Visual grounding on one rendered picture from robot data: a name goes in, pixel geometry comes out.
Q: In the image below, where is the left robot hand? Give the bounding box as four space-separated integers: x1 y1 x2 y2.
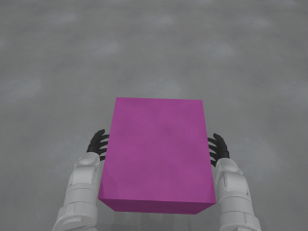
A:
87 129 110 162

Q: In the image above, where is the left robot forearm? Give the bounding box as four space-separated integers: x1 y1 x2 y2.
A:
52 152 101 231

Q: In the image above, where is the right robot hand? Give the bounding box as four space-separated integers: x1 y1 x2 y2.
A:
207 133 230 167

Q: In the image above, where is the carton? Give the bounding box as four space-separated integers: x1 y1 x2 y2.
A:
97 97 217 215

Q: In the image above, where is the right robot forearm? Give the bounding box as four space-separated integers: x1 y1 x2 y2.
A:
214 158 262 231

